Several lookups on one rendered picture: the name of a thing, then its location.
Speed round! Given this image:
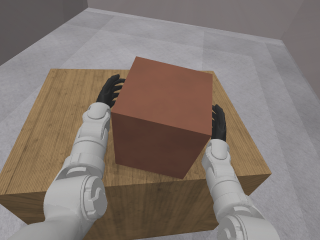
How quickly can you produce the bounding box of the carton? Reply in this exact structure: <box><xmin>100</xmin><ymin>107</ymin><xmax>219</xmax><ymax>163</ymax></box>
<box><xmin>111</xmin><ymin>56</ymin><xmax>213</xmax><ymax>180</ymax></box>

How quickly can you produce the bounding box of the robot right hand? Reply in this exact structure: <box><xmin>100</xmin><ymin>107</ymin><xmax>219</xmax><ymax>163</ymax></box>
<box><xmin>211</xmin><ymin>104</ymin><xmax>227</xmax><ymax>142</ymax></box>

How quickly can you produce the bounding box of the pedestal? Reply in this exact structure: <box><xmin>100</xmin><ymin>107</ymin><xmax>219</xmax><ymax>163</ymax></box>
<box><xmin>0</xmin><ymin>68</ymin><xmax>272</xmax><ymax>240</ymax></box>

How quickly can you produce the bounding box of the left robot forearm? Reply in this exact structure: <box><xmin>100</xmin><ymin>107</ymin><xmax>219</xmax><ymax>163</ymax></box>
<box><xmin>43</xmin><ymin>102</ymin><xmax>111</xmax><ymax>218</ymax></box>

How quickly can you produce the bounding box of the robot left hand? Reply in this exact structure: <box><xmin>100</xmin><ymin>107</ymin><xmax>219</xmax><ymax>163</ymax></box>
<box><xmin>96</xmin><ymin>74</ymin><xmax>126</xmax><ymax>108</ymax></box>

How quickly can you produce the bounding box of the right robot forearm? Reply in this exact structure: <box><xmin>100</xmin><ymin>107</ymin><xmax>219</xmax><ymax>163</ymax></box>
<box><xmin>201</xmin><ymin>139</ymin><xmax>280</xmax><ymax>238</ymax></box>

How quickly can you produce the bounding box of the left robot upper arm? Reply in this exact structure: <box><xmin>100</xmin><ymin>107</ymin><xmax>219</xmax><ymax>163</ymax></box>
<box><xmin>7</xmin><ymin>174</ymin><xmax>108</xmax><ymax>240</ymax></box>

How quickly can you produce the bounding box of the right robot upper arm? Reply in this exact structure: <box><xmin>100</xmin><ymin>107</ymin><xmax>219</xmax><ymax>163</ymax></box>
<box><xmin>217</xmin><ymin>213</ymin><xmax>280</xmax><ymax>240</ymax></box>

